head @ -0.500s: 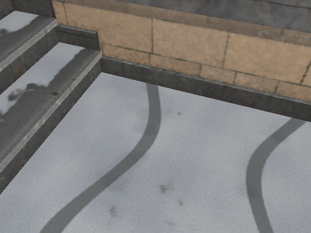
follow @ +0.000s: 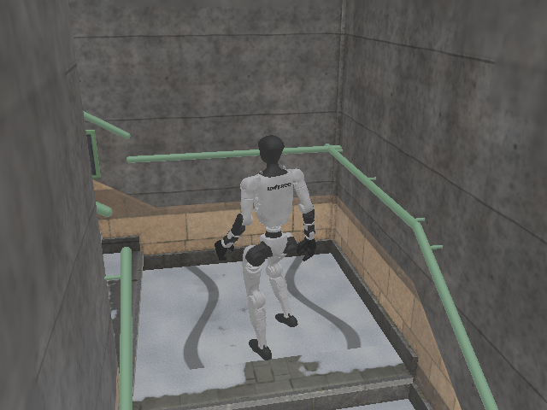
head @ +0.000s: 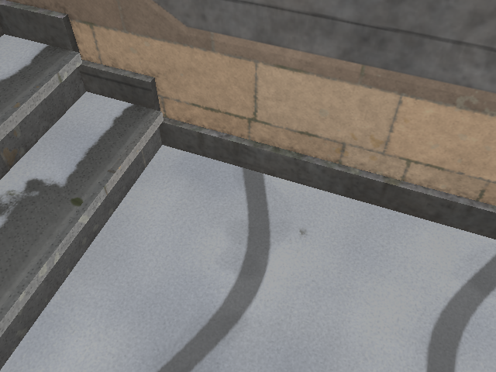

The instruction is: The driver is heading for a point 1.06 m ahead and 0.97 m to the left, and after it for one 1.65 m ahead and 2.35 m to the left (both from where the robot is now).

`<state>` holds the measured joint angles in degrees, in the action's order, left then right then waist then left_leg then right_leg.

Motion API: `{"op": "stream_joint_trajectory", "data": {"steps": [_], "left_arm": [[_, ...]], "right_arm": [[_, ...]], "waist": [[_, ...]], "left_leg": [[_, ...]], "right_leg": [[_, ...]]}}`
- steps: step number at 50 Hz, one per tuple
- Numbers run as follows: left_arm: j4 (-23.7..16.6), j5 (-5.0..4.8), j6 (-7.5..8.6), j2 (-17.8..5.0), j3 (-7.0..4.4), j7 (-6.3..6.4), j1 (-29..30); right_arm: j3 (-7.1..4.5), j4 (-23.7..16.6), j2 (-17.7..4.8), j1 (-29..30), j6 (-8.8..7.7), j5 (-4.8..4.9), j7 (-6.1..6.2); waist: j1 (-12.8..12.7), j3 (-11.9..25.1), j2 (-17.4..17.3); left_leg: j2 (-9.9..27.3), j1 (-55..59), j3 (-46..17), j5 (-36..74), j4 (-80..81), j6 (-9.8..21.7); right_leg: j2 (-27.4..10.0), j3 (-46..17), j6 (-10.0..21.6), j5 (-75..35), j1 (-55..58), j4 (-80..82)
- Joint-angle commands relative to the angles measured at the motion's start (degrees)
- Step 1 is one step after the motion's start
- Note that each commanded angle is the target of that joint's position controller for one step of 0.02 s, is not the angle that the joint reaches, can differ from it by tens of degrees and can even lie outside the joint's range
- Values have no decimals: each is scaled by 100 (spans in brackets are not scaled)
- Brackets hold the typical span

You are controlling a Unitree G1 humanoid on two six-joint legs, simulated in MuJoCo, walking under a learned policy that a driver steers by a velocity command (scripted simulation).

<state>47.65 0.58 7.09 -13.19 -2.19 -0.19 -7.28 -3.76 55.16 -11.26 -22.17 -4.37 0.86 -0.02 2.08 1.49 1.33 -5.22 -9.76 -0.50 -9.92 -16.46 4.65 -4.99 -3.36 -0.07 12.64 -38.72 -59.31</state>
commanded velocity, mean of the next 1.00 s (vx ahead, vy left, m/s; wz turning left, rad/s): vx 0.50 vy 0.00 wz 0.56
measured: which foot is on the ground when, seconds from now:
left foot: down 0.00-0.24, up 0.26-0.74, down 0.76-1.00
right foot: up 0.00-0.20, down 0.22-0.76, up 0.78-1.00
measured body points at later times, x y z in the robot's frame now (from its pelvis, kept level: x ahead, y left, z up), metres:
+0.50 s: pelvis +0.28 -0.05 +0.00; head +0.31 -0.04 +0.45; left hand +0.24 +0.23 -0.13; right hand +0.52 -0.27 -0.10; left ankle +0.31 +0.12 -0.67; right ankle +0.31 -0.16 -0.75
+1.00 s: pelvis +0.50 +0.11 +0.00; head +0.52 +0.14 +0.45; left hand +0.48 +0.41 -0.12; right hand +0.71 -0.09 -0.11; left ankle +0.46 +0.17 -0.75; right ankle +0.63 +0.00 -0.68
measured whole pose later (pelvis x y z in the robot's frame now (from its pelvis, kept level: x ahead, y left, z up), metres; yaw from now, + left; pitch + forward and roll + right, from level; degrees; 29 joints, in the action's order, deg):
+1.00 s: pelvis +0.50 +0.11 +0.00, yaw +35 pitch +1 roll +0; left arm 45.7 3.3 1.6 -16.6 -1.9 -1.6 -7.1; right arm -3.7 42.6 -16.3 -20.1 -2.4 -0.9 -0.6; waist 1.7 -2.8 1.9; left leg -6.2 -12.1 -3.5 -10.9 -22.2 5.4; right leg -5.6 -1.0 -2.0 16.1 -32.1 -54.8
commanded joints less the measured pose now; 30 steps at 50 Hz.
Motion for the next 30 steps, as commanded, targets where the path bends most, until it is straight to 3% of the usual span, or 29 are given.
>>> {"op": "stream_joint_trajectory", "data": {"steps": [1, 3, 5, 7, 8, 10, 11, 12, 13, 14, 15, 16, 17, 18, 19, 20, 22, 24, 27, 29, 30], "left_arm": [[-548, -47, 120, -56, 15, 40, 722], [-638, -89, 96, -114, -12, -18, 1113], [-765, -169, 69, -331, -81, -15, 1339], [-755, -181, 62, -504, -147, -27, 1420], [-720, -224, 68, -584, -181, -17, 1422], [-570, -202, 110, -877, -310, 14, 894], [-394, -182, 143, -1121, -408, 24, 104], [-228, -112, 123, -1494, -487, 31, -959], [-102, 17, 37, -1811, -530, -18, -1206], [-224, -15, -1, -1190, -403, -14, -945], [-336, 1, -59, -827, -302, 29, -559], [-328, 28, -97, -757, -249, 38, -226], [-204, 31, -124, -702, -240, 53, -39], [-182, 89, -111, -528, -186, 31, 69], [-59, 89, -66, -551, -212, 36, 35], [10, 30, -34, -577, -232, 34, 4], [154, -87, 8, -660, -275, 69, -112], [243, -101, 11, -827, -322, 107, -254], [309, -84, -22, -1074, -371, 118, -304], [387, -102, -68, -1156, -362, 128, -472], [374, -122, -60, -1328, -393, 111, -504]], "right_arm": [[-200, -812, -1018, 744, -48, 5, 120], [-247, -765, -1117, 328, -47, 41, 119], [-261, -719, -1033, 139, -53, 149, 172], [-267, -695, -950, -19, -22, 143, 215], [-289, -685, -1011, -85, 40, 101, 221], [-309, -758, -986, -182, 121, 37, 231], [-274, -909, -900, -93, 121, 5, 221], [-159, -1102, -569, -86, 115, -127, 195], [-22, -1277, -83, -1065, 10, 165, 154], [-107, -1120, -660, -959, 9, 287, 196], [-172, -1264, -953, -279, 27, 229, 203], [-197, -1346, -996, 90, 38, 146, 221], [-241, -1430, -958, 245, 53, 76, 225], [-281, -1443, -875, 211, 106, 104, 201], [-264, -1503, -796, 206, 181, 86, 188], [-241, -1591, -673, 260, 245, 102, 170], [-209, -1816, -591, 684, 323, 109, 161], [-171, -1958, -581, 887, 342, 53, 119], [-134, -2137, -657, 1295, 311, 48, -9], [-103, -2289, -617, 1713, 300, 35, -79], [-49, -2404, -542, 1934, 315, 11, -97]], "waist": [[-181, -344, -240], [9, -355, -442], [5, -392, -585], [-4, -380, -553], [-29, -354, -567], [-316, -135, -713], [-733, 450, -657], [-1080, 1456, 106], [-556, 2196, 2305], [-671, 1887, 1558], [-784, 1104, 902], [-628, 646, 375], [-482, 301, 329], [-333, 211, 442], [-287, 121, 582], [-262, 19, 561], [-315, -212, 293], [-335, -231, 161], [-426, -331, 166], [-547, -472, 141], [-606, -559, 124]], "left_leg": [[1300, -954, -1106, 885, 819, 947], [1180, -1262, -1040, 627, 840, 826], [1291, -867, -1323, 81, 733, 677], [1430, -189, -1561, -122, 385, 547], [1521, 89, -1671, 12, 101, 498], [1313, 290, -1702, 970, -779, 329], [1016, -19, -1570, 1303, -1849, 169], [587, -1005, -1012, 93, -3615, -19], [42, -2892, -651, -2354, -5500, -338], [453, -3501, -915, -2005, -6313, -374], [638, -3659, -719, -1502, -6499, -411], [890, -3365, -603, -1068, -6288, -424], [1062, -3133, -607, -916, -5943, -403], [1178, -2853, -602, -846, -5731, -371], [1275, -2690, -532, -821, -5561, -362], [1304, -2722, -463, -804, -5387, -363], [1389, -3015, -464, -605, -4820, -380], [1413, -3137, -472, -194, -4246, -420], [1343, -2978, -289, 610, -3350, -409], [1247, -2930, -132, 871, -2831, -384], [1195, -2959, -41, 826, -2590, -339]], "right_leg": [[97, 126, -206, -1147, 434, 1747], [365, 202, -231, -1988, 1148, 2334], [337, -81, -217, -2247, 1280, 2872], [291, -233, -186, -2075, 1241, 3201], [316, -204, -163, -1786, 1294, 3173], [423, -107, 13, -842, 1972, 3286], [179, -247, 238, -825, 3110, 3172], [-831, -1153, 536, -672, 4807, 2900], [-2142, -4144, 1549, 495, 6285, 3905], [-2051, -4426, 1473, 1376, 6047, 4162], [-1794, -3191, 1204, 944, 5256, 4198], [-1526, -2317, 1066, 40, 4380, 4230], [-1246, -1705, 962, -510, 3716, 4334], [-1041, -1237, 926, -872, 3367, 4433], [-984, -965, 927, -858, 3137, 4605], [-988, -787, 1002, -847, 3060, 4767], [-1156, -602, 1104, -902, 3030, 5002], [-1250, -320, 1140, -986, 3188, 5091], [-1093, 282, 1007, -1065, 3296, 5179], [-1075, 540, 946, -1270, 3467, 5131], [-1179, 597, 954, -1441, 3577, 5075]]}}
